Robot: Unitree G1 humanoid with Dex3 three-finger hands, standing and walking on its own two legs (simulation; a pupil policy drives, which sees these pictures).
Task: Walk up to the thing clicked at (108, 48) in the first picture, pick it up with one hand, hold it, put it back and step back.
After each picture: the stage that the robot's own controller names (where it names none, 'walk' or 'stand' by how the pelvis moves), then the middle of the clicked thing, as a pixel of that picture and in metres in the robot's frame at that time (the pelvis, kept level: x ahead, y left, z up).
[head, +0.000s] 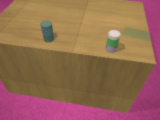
stand; (112, 41) +0.72 -0.15 -0.08
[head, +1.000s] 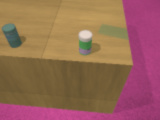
rise first; (85, 43) +0.64 +0.03 -0.05
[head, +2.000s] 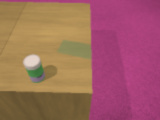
stand; (35, 69) +0.46 +0.23 -0.04
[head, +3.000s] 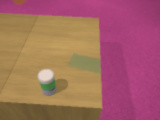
stand; (47, 82) +0.43 +0.18 -0.08
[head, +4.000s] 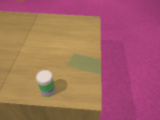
stand; (46, 83) +0.42 +0.18 -0.08
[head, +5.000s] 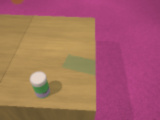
stand; (40, 85) +0.42 +0.21 -0.08
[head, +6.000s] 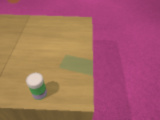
stand; (37, 86) +0.41 +0.22 -0.08
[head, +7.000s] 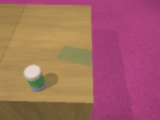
rise first; (35, 79) +0.42 +0.23 -0.08
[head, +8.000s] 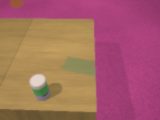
rise first; (40, 87) +0.40 +0.22 -0.08
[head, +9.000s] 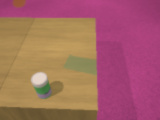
go down; (42, 86) +0.41 +0.22 -0.08
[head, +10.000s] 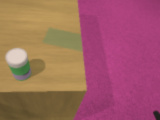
go down; (19, 65) +0.43 +0.21 -0.03
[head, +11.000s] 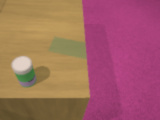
approach; (25, 72) +0.42 +0.21 -0.03
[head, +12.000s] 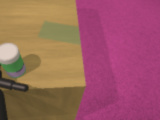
close; (12, 61) +0.43 +0.22 +0.01
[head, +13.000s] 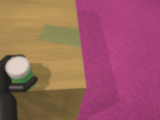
lift; (22, 74) +0.39 +0.19 +0.01
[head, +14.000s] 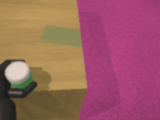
lift; (21, 79) +0.37 +0.19 +0.01
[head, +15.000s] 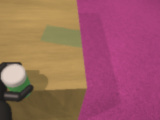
hold; (18, 82) +0.36 +0.20 +0.01
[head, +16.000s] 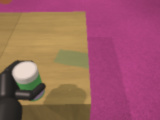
hold; (30, 82) +0.32 +0.18 +0.10
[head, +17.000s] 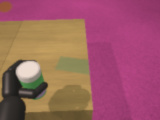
crouch; (32, 81) +0.33 +0.17 +0.10
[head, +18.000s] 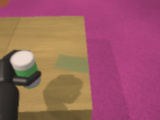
crouch; (27, 70) +0.37 +0.19 +0.09
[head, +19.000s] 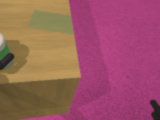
lower; out of the picture +0.45 +0.23 +0.02
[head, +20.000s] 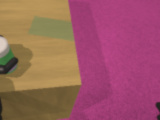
lower; (1, 56) +0.44 +0.22 +0.02
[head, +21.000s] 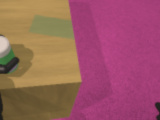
lower; (2, 56) +0.44 +0.22 +0.02
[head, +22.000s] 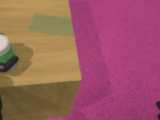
lower; (2, 54) +0.45 +0.22 +0.02
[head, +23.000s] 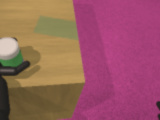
open; (11, 57) +0.44 +0.20 +0.02
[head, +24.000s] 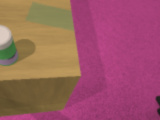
sink last; (2, 47) +0.45 +0.21 +0.03
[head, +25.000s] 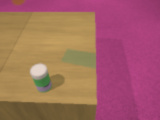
sink last; (41, 78) +0.43 +0.21 -0.03
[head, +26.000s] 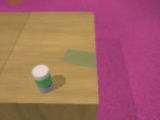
stand; (43, 79) +0.42 +0.20 -0.03
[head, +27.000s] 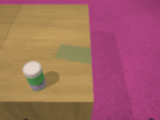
stand; (35, 76) +0.42 +0.21 -0.02
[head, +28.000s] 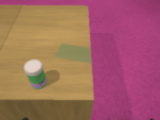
stand; (36, 75) +0.43 +0.21 -0.02
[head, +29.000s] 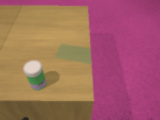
stand; (35, 75) +0.42 +0.21 -0.02
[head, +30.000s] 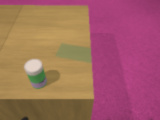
stand; (36, 74) +0.43 +0.21 -0.02
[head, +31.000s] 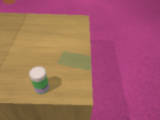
stand; (39, 80) +0.43 +0.20 -0.06
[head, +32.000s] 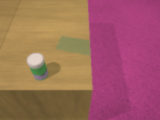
walk; (38, 67) +0.46 +0.21 -0.06
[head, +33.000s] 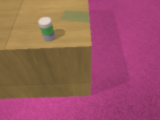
walk; (47, 29) +0.71 +0.23 -0.06
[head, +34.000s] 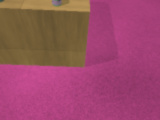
stand; out of the picture +1.06 +0.20 -0.06
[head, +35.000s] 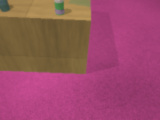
stand; (59, 5) +1.07 +0.19 -0.08
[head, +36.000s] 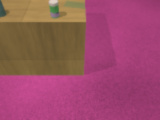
stand; (54, 9) +1.08 +0.22 -0.08
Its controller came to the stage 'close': yes
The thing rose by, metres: 0.19
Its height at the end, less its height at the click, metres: +0.00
